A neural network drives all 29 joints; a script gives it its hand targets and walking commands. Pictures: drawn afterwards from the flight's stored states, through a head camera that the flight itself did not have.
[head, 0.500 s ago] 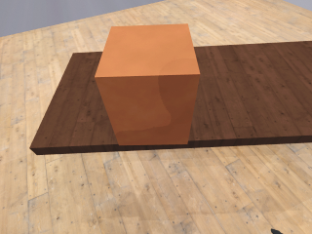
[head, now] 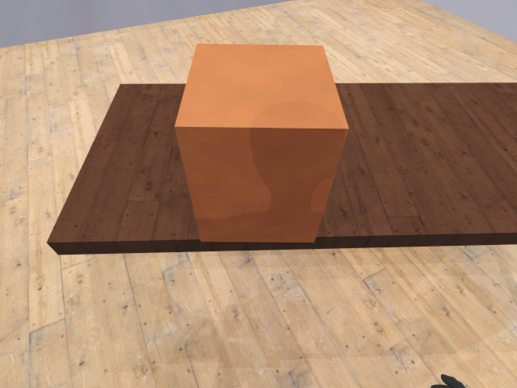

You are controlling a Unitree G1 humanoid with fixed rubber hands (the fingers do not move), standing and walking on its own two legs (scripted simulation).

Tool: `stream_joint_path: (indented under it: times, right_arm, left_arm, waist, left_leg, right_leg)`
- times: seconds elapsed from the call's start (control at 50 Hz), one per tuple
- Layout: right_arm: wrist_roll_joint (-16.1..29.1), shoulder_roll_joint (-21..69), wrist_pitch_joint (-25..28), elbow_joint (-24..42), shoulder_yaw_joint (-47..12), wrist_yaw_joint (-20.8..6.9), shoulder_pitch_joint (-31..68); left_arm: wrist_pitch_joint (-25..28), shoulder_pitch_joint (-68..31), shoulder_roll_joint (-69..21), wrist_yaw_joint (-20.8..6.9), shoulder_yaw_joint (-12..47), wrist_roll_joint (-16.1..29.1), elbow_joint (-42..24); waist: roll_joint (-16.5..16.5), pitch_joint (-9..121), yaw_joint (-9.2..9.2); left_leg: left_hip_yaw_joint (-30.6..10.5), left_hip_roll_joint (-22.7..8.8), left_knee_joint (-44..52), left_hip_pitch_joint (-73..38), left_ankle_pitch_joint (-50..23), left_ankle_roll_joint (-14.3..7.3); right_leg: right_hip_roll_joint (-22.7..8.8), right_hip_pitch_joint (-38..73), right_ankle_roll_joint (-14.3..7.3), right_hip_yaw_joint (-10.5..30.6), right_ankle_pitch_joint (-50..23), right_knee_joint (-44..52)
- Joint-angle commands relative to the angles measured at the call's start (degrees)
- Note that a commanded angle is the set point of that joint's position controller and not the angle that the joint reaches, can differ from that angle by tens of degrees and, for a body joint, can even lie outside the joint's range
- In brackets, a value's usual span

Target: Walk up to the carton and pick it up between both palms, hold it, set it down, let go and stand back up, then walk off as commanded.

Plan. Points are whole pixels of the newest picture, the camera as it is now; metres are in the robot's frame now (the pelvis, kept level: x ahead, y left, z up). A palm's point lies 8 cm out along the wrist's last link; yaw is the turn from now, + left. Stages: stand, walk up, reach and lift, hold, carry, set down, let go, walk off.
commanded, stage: walk up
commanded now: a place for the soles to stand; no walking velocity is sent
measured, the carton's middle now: (258, 148) +0.47 +0.02 +0.12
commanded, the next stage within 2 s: reach and lift in 0.04 s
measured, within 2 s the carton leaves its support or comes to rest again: neither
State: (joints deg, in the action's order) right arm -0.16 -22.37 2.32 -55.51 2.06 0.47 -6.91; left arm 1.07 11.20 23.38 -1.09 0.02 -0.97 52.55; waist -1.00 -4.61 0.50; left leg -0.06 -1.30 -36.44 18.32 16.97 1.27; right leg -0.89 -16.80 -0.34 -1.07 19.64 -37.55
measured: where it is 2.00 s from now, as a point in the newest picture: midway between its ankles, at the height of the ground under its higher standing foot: outside the picture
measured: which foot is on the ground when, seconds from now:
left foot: down 0.00-1.00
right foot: down 0.00-1.00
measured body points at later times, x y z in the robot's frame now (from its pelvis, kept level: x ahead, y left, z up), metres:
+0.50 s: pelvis +0.00 +0.00 +0.01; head +0.03 +0.01 +0.46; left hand +0.20 +0.25 -0.07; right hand +0.15 -0.31 -0.06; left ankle +0.03 +0.13 -0.72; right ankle +0.01 -0.12 -0.72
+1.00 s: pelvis -0.02 +0.00 +0.02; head +0.00 +0.01 +0.47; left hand +0.18 +0.25 +0.00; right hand +0.16 -0.26 +0.00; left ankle +0.03 +0.13 -0.72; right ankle +0.01 -0.12 -0.72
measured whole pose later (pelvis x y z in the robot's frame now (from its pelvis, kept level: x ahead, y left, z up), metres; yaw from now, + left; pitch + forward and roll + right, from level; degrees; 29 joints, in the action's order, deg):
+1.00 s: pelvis -0.02 +0.00 +0.02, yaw +0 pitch -1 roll +0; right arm 2.2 -13.9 -6.2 -8.2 7.2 -2.6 -20.1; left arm -23.5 16.5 17.6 1.9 -0.7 5.6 -0.8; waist -0.7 -2.7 0.8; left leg 0.3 -1.3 -22.9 13.8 8.3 1.1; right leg -0.8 -12.6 0.2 -1.1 10.9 -24.4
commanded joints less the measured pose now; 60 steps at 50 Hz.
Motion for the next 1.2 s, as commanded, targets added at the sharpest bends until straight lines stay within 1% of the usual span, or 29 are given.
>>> stream_joint_path:
  times: [0.0, 0.02, 0.04, 0.06, 0.08, 0.1, 0.14, 0.16, 0.18, 0.22, 0.26, 0.34, 0.44, 0.46, 0.48, 0.52, 0.54, 0.6, 0.68, 0.74, 0.82, 0.86, 0.88, 0.96, 1.0, 1.02, 1.06, 1.08, 1.18]
  right_arm:
    - [0.2, -11.6, 0.8, 1.3, 1.3, 0.2, 1.4]
    - [0.1, -11.9, 0.9, 1.4, 1.3, 0.2, 1.9]
    - [-9.7, -4.4, 10.8, -4.1, 9.7, -2.2, 18.0]
    - [-10.2, -6.7, 11.0, -3.4, 11.3, -4.0, 14.9]
    - [-10.2, -7.6, 10.7, -2.5, 11.6, -4.5, 14.7]
    - [-9.1, -7.6, 10.6, -1.8, 10.9, -4.7, 13.2]
    - [-7.7, -8.9, 10.8, 1.8, 12.1, -4.8, 11.6]
    - [-6.7, -9.9, 10.5, 3.7, 12.0, -4.9, 10.1]
    - [-5.7, -9.8, 9.9, 4.8, 12.0, -4.6, 7.6]
    - [-2.8, -9.1, 9.5, 8.1, 9.7, -3.9, 3.5]
    - [-0.1, -9.3, 8.9, 11.2, 7.9, -3.6, 1.9]
    - [0.6, -9.2, 7.5, 14.0, 4.9, -3.1, -1.1]
    - [1.7, -6.9, 7.2, 23.7, 4.5, -3.4, -2.0]
    - [1.8, -6.5, 7.1, 24.1, 3.9, -3.6, -2.2]
    - [2.1, -6.1, 6.8, 25.6, 5.5, -3.4, -3.7]
    - [2.8, -3.5, 6.2, 29.8, 5.8, -3.3, -5.9]
    - [2.9, -2.9, 5.5, 30.9, 5.6, -3.5, -6.5]
    - [3.8, -1.6, 3.6, 34.0, 6.3, -3.7, -9.0]
    - [4.1, -0.5, 0.2, 39.8, 7.6, -3.7, -10.7]
    - [5.0, -0.4, -2.4, 44.1, 8.7, -3.6, -10.9]
    - [5.7, 0.0, -5.2, 51.8, 7.5, -2.9, -10.2]
    - [5.4, 0.1, -6.7, 53.7, 8.4, -2.5, -10.6]
    - [5.6, 1.1, -7.5, 55.7, 7.4, -2.3, -10.5]
    - [6.3, 3.0, -9.3, 63.6, 7.1, -1.6, -10.9]
    - [7.0, 3.6, -10.8, 65.5, 6.9, -1.2, -10.9]
    - [7.6, 3.9, -11.5, 66.7, 5.4, -1.1, -11.7]
    - [8.2, 4.2, -12.8, 67.8, 5.8, -0.9, -11.3]
    - [8.2, 4.2, -13.4, 69.3, 5.7, -0.7, -10.9]
    - [10.1, 5.2, -15.0, 74.6, 4.7, 0.6, -13.8]
  left_arm:
    - [1.1, -4.6, 10.7, 0.9, -3.6, 0.0, -1.5]
    - [0.9, -5.1, 10.9, 0.8, -3.4, 0.2, -1.2]
    - [-11.8, -25.2, 8.3, 3.4, -3.8, -1.5, -21.3]
    - [-16.8, -22.0, 7.7, 4.4, -3.6, -1.0, -26.0]
    - [-19.2, -20.9, 6.8, 4.4, -2.9, -0.9, -26.7]
    - [-21.0, -20.5, 5.4, 4.4, -2.5, -1.3, -28.1]
    - [-23.3, -16.5, 4.1, 4.0, -2.5, -1.6, -31.6]
    - [-24.5, -14.0, 3.4, 3.9, -3.2, -1.9, -33.5]
    - [-25.3, -11.6, 4.2, 3.7, -4.3, -2.1, -35.0]
    - [-25.3, -6.2, 3.7, 2.9, -6.5, -3.9, -35.7]
    - [-25.2, -3.2, 3.7, 2.5, -8.5, -5.4, -37.6]
    - [-24.9, 1.2, 3.4, 1.4, -9.8, -6.0, -37.3]
    - [-22.8, -0.8, 2.8, 2.0, -8.6, -3.6, -44.2]
    - [-22.6, 0.1, 1.7, 2.0, -8.6, -3.2, -44.2]
    - [-22.3, -0.4, 1.8, 1.9, -7.1, -1.9, -46.2]
    - [-21.4, -0.8, 2.1, 2.5, -6.6, -0.1, -51.4]
    - [-21.2, 0.9, 2.0, 2.5, -6.7, 0.1, -50.0]
    - [-21.2, 1.9, 1.1, 2.9, -5.1, 1.4, -54.2]
    - [-22.4, 3.4, 1.6, 3.6, -4.2, 2.6, -57.3]
    - [-23.2, 4.1, 0.5, 4.2, -3.6, 4.4, -60.1]
    - [-23.6, 5.3, -0.3, 4.4, -4.1, 6.0, -62.4]
    - [-24.1, 6.3, -0.2, 3.9, -3.5, 6.6, -61.2]
    - [-24.1, 5.8, -0.5, 4.2, -3.9, 7.2, -62.4]
    - [-23.3, 5.6, -0.2, 4.4, -3.2, 9.8, -68.7]
    - [-23.6, 4.8, -0.1, 4.5, -3.4, 10.6, -70.9]
    - [-23.6, 5.1, -0.1, 4.8, -3.9, 10.6, -71.0]
    - [-23.9, 4.7, -0.2, 5.0, -3.8, 11.3, -72.1]
    - [-24.4, 4.3, 0.0, 4.8, -3.8, 11.8, -72.7]
    - [-25.3, 6.8, -0.1, 5.3, -3.9, 12.9, -79.8]
  waist:
    - [-0.8, 8.4, -0.37]
    - [-0.2, 7.3, 0.09]
    - [3.0, 4.2, -2.34]
    - [2.1, 0.8, -3.48]
    - [1.5, 0.3, -3.88]
    - [-0.7, 0.7, -3.88]
    - [-0.5, 4.5, -3.6]
    - [0.2, 6.5, -2.36]
    - [-1.0, 9.3, -2.67]
    - [-1.5, 12.2, -0.63]
    - [-1.3, 13.8, 0.24]
    - [-4.8, 10.6, 0.75]
    - [-3.2, 12.7, 1.03]
    - [-2.3, 11.6, 1.87]
    - [-3.1, 12.6, 0.01]
    - [-0.7, 13.9, 0.2]
    - [-1.6, 13.2, 0.76]
    - [0.5, 13.7, 0.0]
    - [2.8, 9.4, -0.42]
    - [4.3, 8.9, -0.75]
    - [4.1, 8.2, 0.42]
    - [1.2, 6.3, -0.03]
    - [0.3, 7.1, 0.79]
    - [-1.7, 8.8, 0.86]
    - [-0.8, 8.2, 0.28]
    - [-0.6, 8.8, 1.18]
    - [0.6, 8.2, 1.0]
    - [-0.8, 7.5, 0.38]
    - [0.6, 10.5, 0.66]
  left_leg:
    - [-5.5, -3.8, 6.5, -5.5, -9.9, -4.6]
    - [-5.8, -3.7, 7.3, -5.0, -10.0, -4.3]
    - [4.6, -0.2, 5.2, -1.2, 5.8, 2.8]
    - [3.8, -1.2, 4.6, -1.1, 9.7, 2.2]
    - [4.0, -1.9, 3.7, 0.2, 11.3, 1.0]
    - [3.5, -1.6, 2.2, -3.2, 9.1, 0.6]
    - [4.3, -1.2, 2.9, -5.6, 5.5, 0.4]
    - [4.5, -1.1, 3.5, -6.8, 1.0, 0.4]
    - [4.7, -1.0, 4.1, -9.3, -3.2, 0.2]
    - [4.5, 0.1, 5.5, -14.7, -13.1, 0.6]
    - [4.1, 1.0, 6.6, -18.2, -18.9, 0.9]
    - [4.0, 2.3, 9.5, -18.8, -21.7, 0.1]
    - [4.6, 2.6, 12.5, -21.3, -20.0, 0.1]
    - [4.9, 2.7, 13.3, -21.1, -20.5, 0.3]
    - [5.3, 2.6, 13.9, -22.4, -19.3, 0.4]
    - [5.7, 2.7, 15.1, -22.5, -17.4, 0.6]
    - [6.1, 2.5, 15.6, -21.9, -16.1, 0.3]
    - [6.4, 2.4, 17.3, -22.1, -15.0, 0.5]
    - [6.3, 1.1, 20.8, -18.6, -6.1, 0.3]
    - [6.1, -0.1, 23.3, -13.9, -1.9, -0.1]
    - [6.8, -0.6, 24.7, -8.2, 0.3, -1.4]
    - [6.7, -0.3, 24.7, -8.7, 0.9, -1.6]
    - [7.0, 0.2, 24.3, -9.9, -0.2, -1.4]
    - [7.2, 0.7, 23.4, -11.7, -2.3, -1.1]
    - [6.9, 0.5, 23.6, -11.9, 0.3, -1.2]
    - [6.8, 0.8, 23.3, -13.1, -0.5, -1.2]
    - [6.7, 0.7, 23.9, -12.1, -0.4, -0.7]
    - [6.6, 0.7, 23.6, -12.9, -0.5, -1.1]
    - [5.7, 1.8, 22.0, -18.6, -9.9, 0.4]
  right_leg:
    - [-7.5, 3.0, -3.5, 6.9, -5.7, 13.4]
    - [-7.0, 2.3, -3.1, 6.2, -4.7, 12.6]
    - [0.8, -9.9, -2.0, -5.5, 7.1, 3.7]
    - [0.7, -10.0, -2.8, -4.6, 10.9, 3.1]
    - [0.3, -9.8, -3.5, -4.7, 10.3, 2.1]
    - [-0.4, -10.4, -4.0, -4.6, 8.3, 2.9]
    - [-0.2, -6.9, -2.6, -4.9, 3.0, 4.7]
    - [0.3, -3.9, -2.2, -5.1, -0.8, 5.2]
    - [0.8, -1.0, -1.8, -5.0, -6.1, 5.9]
    - [1.6, 5.5, -0.8, -4.7, -18.4, 8.4]
    - [2.4, 9.0, 0.3, -4.3, -25.7, 9.5]
    - [2.4, 11.4, 1.8, -3.8, -31.6, 11.9]
    - [2.3, 11.1, 1.4, -3.0, -28.5, 15.1]
    - [2.3, 10.7, 1.2, -2.6, -28.5, 15.7]
    - [2.6, 10.8, 1.3, -3.1, -27.7, 16.8]
    - [2.2, 10.3, 1.1, -2.6, -24.4, 18.0]
    - [2.2, 9.8, 1.0, -2.3, -23.1, 18.3]
    - [2.7, 9.9, 0.5, -1.8, -19.7, 19.5]
    - [2.1, 9.5, 0.5, -2.0, -11.1, 21.1]
    - [2.9, 12.8, 0.9, -2.1, -10.4, 20.3]
    - [2.9, 17.8, 1.2, -1.2, -9.6, 19.9]
    - [3.2, 17.2, 1.5, -1.0, -9.2, 20.5]
    - [3.0, 15.7, 1.4, -0.8, -8.0, 21.2]
    - [2.6, 13.8, 1.6, -0.1, -7.5, 21.9]
    - [2.3, 12.4, 1.5, 0.1, -5.2, 22.0]
    - [1.9, 11.1, 0.9, 0.3, -5.2, 22.6]
    - [2.0, 11.4, 1.4, 0.6, -5.4, 22.6]
    - [1.9, 10.8, 1.5, 0.7, -4.7, 22.9]
    - [1.4, 9.3, 1.4, 1.6, -10.0, 23.4]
